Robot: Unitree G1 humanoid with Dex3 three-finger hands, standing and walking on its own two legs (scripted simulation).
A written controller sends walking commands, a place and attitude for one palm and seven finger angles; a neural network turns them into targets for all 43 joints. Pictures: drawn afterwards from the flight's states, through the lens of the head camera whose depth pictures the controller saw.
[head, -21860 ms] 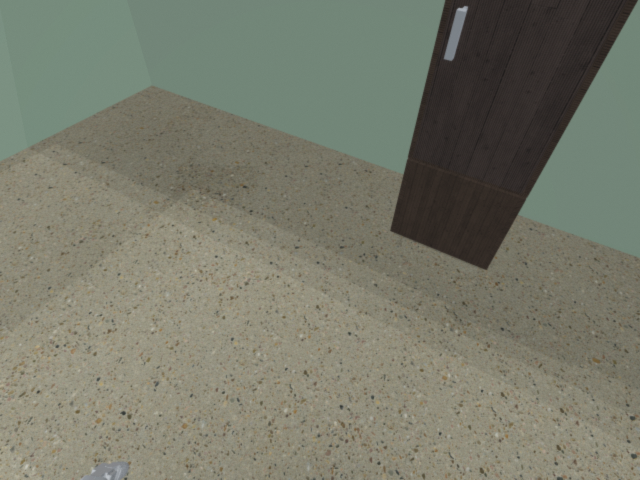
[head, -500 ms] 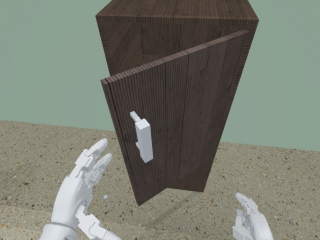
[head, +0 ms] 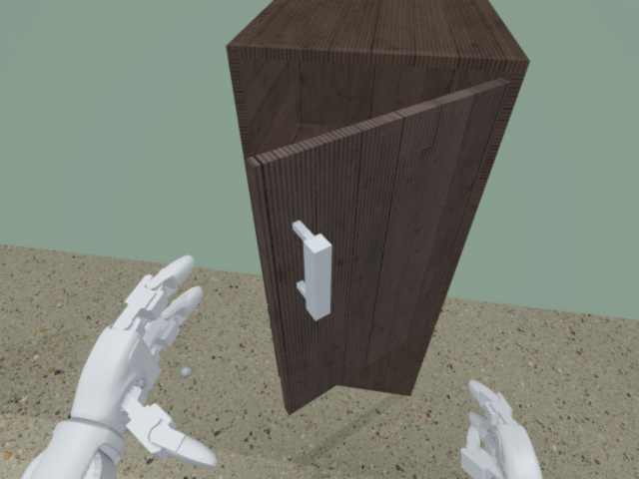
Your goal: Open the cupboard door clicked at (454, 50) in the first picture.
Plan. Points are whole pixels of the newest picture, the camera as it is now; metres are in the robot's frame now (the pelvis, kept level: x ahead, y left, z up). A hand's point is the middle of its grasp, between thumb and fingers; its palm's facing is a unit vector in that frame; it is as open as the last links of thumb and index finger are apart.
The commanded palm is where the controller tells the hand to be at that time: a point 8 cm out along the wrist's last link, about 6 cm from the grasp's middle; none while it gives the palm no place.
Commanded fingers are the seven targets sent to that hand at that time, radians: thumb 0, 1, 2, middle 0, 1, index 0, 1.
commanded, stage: draw the hand back to the body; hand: left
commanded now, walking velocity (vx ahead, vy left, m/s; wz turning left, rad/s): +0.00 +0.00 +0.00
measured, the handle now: (309, 270) +0.34 +0.05 +0.12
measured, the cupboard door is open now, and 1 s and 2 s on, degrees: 42 42 42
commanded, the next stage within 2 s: step back with the hand held close in 1.10 s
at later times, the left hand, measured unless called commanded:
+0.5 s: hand (105, 323) +0.21 +0.23 +0.17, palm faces +0.33 -0.87 -0.36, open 11.8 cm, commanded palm +0.16 +0.28 +0.18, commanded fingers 0.00 0.55 0.75 -0.19 -0.30 -0.19 -0.30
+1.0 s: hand (104, 304) +0.23 +0.24 +0.18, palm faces +0.41 -0.83 -0.38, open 7.5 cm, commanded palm +0.18 +0.28 +0.20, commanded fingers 0.00 0.90 0.90 -0.20 -0.30 -0.20 -0.30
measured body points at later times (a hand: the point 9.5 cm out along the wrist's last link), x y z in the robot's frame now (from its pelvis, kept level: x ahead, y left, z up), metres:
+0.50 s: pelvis +0.01 +0.01 +0.02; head +0.00 +0.00 +0.47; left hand +0.19 +0.28 +0.19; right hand +0.19 -0.20 -0.05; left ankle +0.01 +0.11 -0.71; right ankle +0.00 -0.12 -0.71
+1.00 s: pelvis +0.03 -0.01 +0.03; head +0.01 -0.03 +0.48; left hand +0.20 +0.28 +0.20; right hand +0.21 -0.24 -0.05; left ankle +0.01 +0.11 -0.71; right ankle +0.00 -0.12 -0.71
